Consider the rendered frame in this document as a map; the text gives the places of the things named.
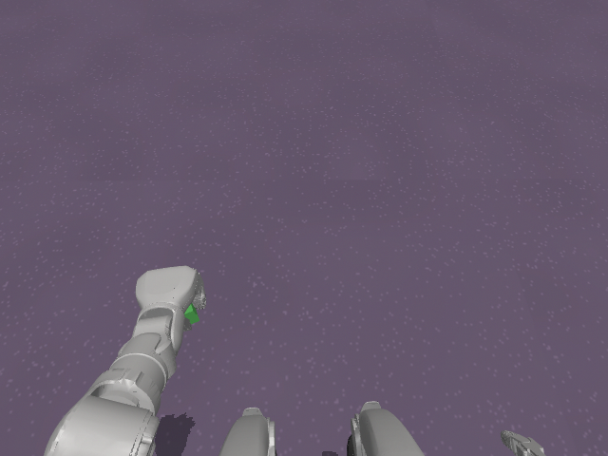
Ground cube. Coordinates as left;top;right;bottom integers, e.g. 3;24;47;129
184;303;200;324

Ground left robot hand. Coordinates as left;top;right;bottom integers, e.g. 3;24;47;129
136;266;206;332

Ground right robot hand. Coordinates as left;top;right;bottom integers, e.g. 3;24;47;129
501;430;546;456

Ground left robot arm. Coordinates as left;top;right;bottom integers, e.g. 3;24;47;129
44;302;185;456

